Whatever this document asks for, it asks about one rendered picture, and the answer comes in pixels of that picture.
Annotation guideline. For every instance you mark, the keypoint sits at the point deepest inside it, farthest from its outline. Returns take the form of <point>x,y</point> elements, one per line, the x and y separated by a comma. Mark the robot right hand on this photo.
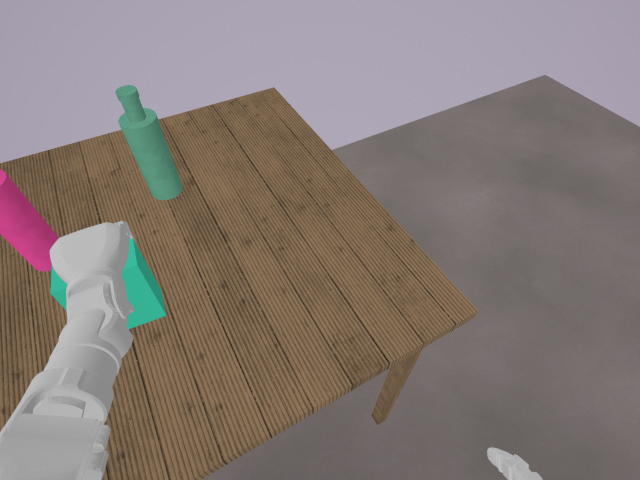
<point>512,466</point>

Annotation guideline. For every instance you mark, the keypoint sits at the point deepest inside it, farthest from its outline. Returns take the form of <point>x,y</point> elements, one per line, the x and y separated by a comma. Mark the sponge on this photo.
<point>143,291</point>

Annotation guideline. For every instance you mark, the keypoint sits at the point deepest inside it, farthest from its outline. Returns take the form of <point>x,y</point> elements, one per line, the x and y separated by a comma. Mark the robot left forearm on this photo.
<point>78,378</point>

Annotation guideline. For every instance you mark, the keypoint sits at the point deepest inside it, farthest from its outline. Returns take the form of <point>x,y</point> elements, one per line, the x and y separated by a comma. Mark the robot left hand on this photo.
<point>100,247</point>

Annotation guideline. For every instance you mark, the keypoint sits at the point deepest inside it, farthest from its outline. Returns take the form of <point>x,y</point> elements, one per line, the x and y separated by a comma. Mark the robot left upper arm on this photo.
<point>46,447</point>

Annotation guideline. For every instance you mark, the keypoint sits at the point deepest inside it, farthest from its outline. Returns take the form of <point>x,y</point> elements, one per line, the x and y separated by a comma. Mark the table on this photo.
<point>286,285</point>

